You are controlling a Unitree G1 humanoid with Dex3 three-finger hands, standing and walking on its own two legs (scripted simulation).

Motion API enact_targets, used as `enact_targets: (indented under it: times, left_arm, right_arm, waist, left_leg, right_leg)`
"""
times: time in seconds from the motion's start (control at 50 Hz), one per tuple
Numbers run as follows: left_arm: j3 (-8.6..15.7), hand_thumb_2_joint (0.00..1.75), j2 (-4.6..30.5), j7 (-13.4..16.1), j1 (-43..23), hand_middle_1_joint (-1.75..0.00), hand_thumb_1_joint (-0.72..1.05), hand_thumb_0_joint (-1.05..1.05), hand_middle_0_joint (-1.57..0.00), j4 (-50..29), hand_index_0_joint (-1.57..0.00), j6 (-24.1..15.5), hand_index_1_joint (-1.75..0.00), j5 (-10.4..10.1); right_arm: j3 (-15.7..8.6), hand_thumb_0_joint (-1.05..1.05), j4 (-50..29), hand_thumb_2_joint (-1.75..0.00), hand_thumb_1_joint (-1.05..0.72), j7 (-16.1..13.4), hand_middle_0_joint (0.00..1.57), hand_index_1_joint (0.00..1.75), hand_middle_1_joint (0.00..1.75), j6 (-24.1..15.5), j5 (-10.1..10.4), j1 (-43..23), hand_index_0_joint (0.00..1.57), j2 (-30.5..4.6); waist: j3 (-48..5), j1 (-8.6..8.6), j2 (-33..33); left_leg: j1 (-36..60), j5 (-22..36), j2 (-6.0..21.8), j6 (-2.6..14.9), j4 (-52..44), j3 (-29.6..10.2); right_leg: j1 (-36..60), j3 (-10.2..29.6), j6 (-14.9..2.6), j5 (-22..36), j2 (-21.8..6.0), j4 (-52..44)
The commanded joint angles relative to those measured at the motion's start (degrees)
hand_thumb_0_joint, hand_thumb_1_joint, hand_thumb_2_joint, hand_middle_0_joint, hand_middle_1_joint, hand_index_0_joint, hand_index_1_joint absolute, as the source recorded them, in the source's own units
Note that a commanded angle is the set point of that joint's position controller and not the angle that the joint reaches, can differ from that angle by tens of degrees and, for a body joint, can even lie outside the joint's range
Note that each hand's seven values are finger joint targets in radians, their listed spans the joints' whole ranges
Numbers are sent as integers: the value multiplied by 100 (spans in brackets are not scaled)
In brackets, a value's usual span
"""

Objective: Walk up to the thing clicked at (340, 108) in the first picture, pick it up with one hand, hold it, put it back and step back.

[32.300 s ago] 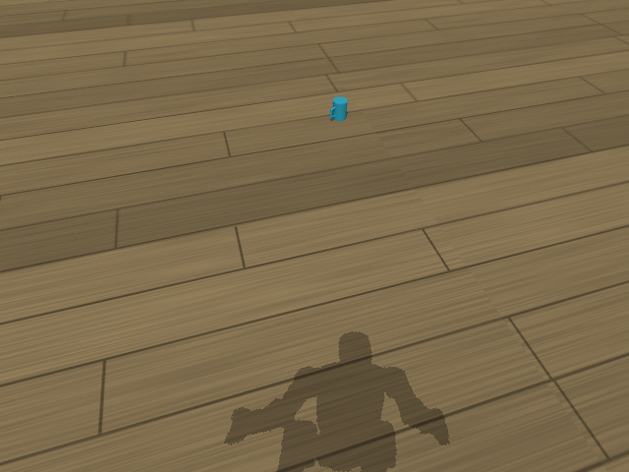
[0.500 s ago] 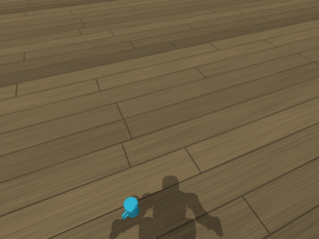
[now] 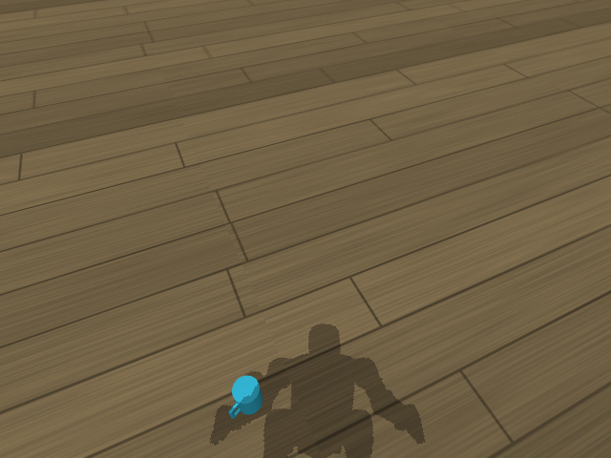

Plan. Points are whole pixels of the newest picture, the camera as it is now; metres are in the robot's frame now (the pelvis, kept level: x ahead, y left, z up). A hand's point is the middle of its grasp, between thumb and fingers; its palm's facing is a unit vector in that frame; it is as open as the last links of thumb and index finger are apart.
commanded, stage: stand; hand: left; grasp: from above
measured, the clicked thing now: (243, 399) +0.42 +0.21 -0.73
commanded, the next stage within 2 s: step back in 0.84 s
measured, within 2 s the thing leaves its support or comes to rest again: neither
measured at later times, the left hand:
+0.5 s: hand out of the picture +0.09 +0.25 -0.16, palm faces +0.02 -0.94 -0.34, open 7.4 cm
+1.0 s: hand out of the picture +0.07 +0.27 -0.16, palm faces +0.01 -0.93 -0.36, open 7.4 cm
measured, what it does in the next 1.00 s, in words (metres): stands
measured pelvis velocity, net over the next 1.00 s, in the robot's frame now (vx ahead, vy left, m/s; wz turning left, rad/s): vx -0.02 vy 0.01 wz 0.00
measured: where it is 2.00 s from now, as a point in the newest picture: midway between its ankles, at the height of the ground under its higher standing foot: outside the picture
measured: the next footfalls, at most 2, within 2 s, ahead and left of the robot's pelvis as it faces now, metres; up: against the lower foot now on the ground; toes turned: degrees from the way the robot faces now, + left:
right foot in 1.56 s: -0.10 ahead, -0.09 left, +0.00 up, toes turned -2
left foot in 1.92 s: -0.19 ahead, +0.17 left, +0.00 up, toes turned -4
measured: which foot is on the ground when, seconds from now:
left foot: down 0.00-1.00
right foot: down 0.00-1.00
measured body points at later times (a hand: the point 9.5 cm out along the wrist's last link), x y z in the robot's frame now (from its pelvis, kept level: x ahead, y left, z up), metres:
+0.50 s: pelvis +0.01 +0.00 +0.00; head +0.02 +0.00 +0.45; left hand +0.09 +0.30 -0.13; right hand +0.09 -0.29 -0.14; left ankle +0.01 +0.13 -0.75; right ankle +0.00 -0.12 -0.75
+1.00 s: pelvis -0.02 +0.01 -0.01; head +0.03 +0.00 +0.44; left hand +0.07 +0.32 -0.14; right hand +0.07 -0.31 -0.14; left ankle +0.00 +0.13 -0.74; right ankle +0.00 -0.12 -0.75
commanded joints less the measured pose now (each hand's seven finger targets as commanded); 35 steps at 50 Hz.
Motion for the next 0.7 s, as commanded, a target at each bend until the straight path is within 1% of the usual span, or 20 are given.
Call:
enact_targets:
  times: [0.0,0.04,0.06,0.08,0.1,0.12,0.14,0.2,0.24,0.26,0.28,0.32,0.34,0.4,0.42,0.46,0.58,0.6,0.62,0.68]
  left_arm:
    - [201,90,1172,81,-159,-30,90,0,-20,-280,-20,-111,-30,9]
    - [198,90,1177,75,-192,-30,90,0,-20,-296,-20,-116,-30,-2]
    - [200,90,1175,80,-182,-30,90,0,-20,-296,-20,-115,-30,10]
    - [202,90,1190,81,-209,-30,90,0,-20,-304,-20,-122,-30,1]
    - [202,90,1189,76,-225,-30,90,0,-20,-316,-20,-129,-30,6]
    - [210,90,1202,82,-227,-30,90,0,-20,-322,-20,-128,-30,8]
    - [213,90,1208,84,-255,-30,90,0,-20,-325,-20,-125,-30,2]
    - [206,90,1189,82,-280,-30,90,0,-20,-330,-20,-110,-30,-12]
    - [190,90,1164,74,-263,-30,90,0,-20,-314,-20,-109,-30,-10]
    - [200,90,1208,71,-291,-30,90,0,-20,-333,-20,-111,-30,-6]
    - [196,90,1202,67,-254,-30,90,0,-20,-343,-20,-118,-30,-9]
    - [199,90,1225,76,-276,-30,90,0,-20,-344,-20,-121,-30,4]
    - [210,90,1245,75,-322,-30,90,0,-20,-355,-20,-117,-30,2]
    - [215,90,1275,82,-345,-30,90,0,-20,-390,-20,-123,-30,-6]
    - [202,90,1244,72,-304,-30,90,0,-20,-374,-20,-129,-30,-16]
    - [201,90,1257,74,-343,-30,90,0,-20,-383,-20,-118,-30,-13]
    - [190,90,1290,57,-304,-30,90,0,-20,-371,-20,-113,-30,-9]
    - [198,90,1306,53,-306,-30,90,0,-20,-395,-20,-115,-30,-6]
    - [190,90,1308,51,-321,-30,90,0,-20,-404,-20,-122,-30,-8]
    - [193,90,1310,42,-355,-30,90,0,-20,-421,-20,-117,-30,-4]
  right_arm:
    - [-192,0,-330,-90,-90,-79,20,30,30,-112,-19,-153,20,-1093]
    - [-189,0,-322,-90,-90,-78,20,30,30,-123,-15,-144,20,-1104]
    - [-200,0,-342,-90,-90,-80,20,30,30,-122,-6,-203,20,-1134]
    - [-206,0,-346,-90,-90,-81,20,30,30,-127,-11,-208,20,-1143]
    - [-205,0,-353,-90,-90,-85,20,30,30,-128,-16,-219,20,-1180]
    - [-217,0,-359,-90,-90,-89,20,30,30,-129,-12,-228,20,-1183]
    - [-203,0,-351,-90,-90,-84,20,30,30,-126,-9,-205,20,-1135]
    - [-198,0,-349,-90,-90,-92,20,30,30,-129,-7,-214,20,-1150]
    - [-195,0,-339,-90,-90,-83,20,30,30,-127,-4,-220,20,-1153]
    - [-191,0,-344,-90,-90,-80,20,30,30,-126,-9,-227,20,-1150]
    - [-205,0,-356,-90,-90,-83,20,30,30,-130,-3,-281,20,-1210]
    - [-201,0,-363,-90,-90,-80,20,30,30,-135,-2,-294,20,-1194]
    - [-189,0,-363,-90,-90,-81,20,30,30,-134,0,-255,20,-1191]
    - [-209,0,-388,-90,-90,-78,20,30,30,-140,3,-305,20,-1218]
    - [-203,0,-372,-90,-90,-78,20,30,30,-144,3,-315,20,-1246]
    - [-201,0,-365,-90,-90,-82,20,30,30,-134,1,-286,20,-1244]
    - [-197,0,-400,-90,-90,-57,20,30,30,-136,9,-383,20,-1216]
    - [-209,0,-405,-90,-90,-62,20,30,30,-133,1,-335,20,-1258]
    - [-205,0,-406,-90,-90,-55,20,30,30,-140,9,-347,20,-1242]
    - [-191,0,-404,-90,-90,-53,20,30,30,-139,-6,-332,20,-1248]
  waist:
    - [-312,-2,-26]
    - [-373,-5,-25]
    - [-357,9,-25]
    - [-365,-2,-41]
    - [-424,-3,-41]
    - [-522,2,-63]
    - [-524,-15,-102]
    - [-486,-14,-47]
    - [-417,-11,-69]
    - [-396,-16,-97]
    - [-450,13,-43]
    - [-515,-2,-75]
    - [-507,-37,-87]
    - [-636,-22,-65]
    - [-635,-1,-83]
    - [-569,-28,-75]
    - [-377,-1,-72]
    - [-428,-18,-92]
    - [-437,-18,-95]
    - [-341,-34,8]
  left_leg:
    - [-41,788,579,221,-308,-469]
    - [-29,949,592,207,-307,-468]
    - [26,1039,599,203,-311,-485]
    - [18,999,597,203,-304,-480]
    - [31,1026,611,225,-267,-457]
    - [117,1204,632,237,-232,-461]
    - [109,1278,623,211,-261,-463]
    - [91,1277,623,210,-278,-436]
    - [69,1165,618,194,-308,-447]
    - [51,1122,614,181,-334,-452]
    - [113,1164,633,211,-284,-446]
    - [169,1325,637,206,-267,-444]
    - [117,1238,620,204,-282,-417]
    - [241,1587,661,208,-250,-421]
    - [275,1621,667,220,-223,-418]
    - [224,1492,652,204,-254,-404]
    - [157,1156,651,199,-357,-445]
    - [150,1090,651,222,-332,-413]
    - [154,1156,657,207,-350,-445]
    - [15,849,624,202,-405,-409]
  right_leg:
    - [109,556,-104,603,-625,-331]
    - [193,554,-102,775,-640,-304]
    - [137,514,-88,779,-615,-305]
    - [157,536,-81,741,-626,-317]
    - [208,563,-85,882,-651,-321]
    - [253,547,-95,1091,-672,-277]
    - [281,515,-87,1118,-655,-247]
    - [294,510,-93,1136,-660,-236]
    - [248,497,-77,938,-639,-292]
    - [210,506,-79,884,-635,-305]
    - [244,527,-80,967,-652,-319]
    - [266,511,-82,1153,-665,-274]
    - [298,529,-84,1149,-675,-282]
    - [349,494,-94,1411,-691,-194]
    - [340,503,-83,1441,-685,-217]
    - [325,510,-95,1337,-683,-232]
    - [179,486,-103,877,-643,-311]
    - [194,530,-123,909,-670,-322]
    - [208,512,-129,937,-662,-303]
    - [178,548,-131,757,-666,-334]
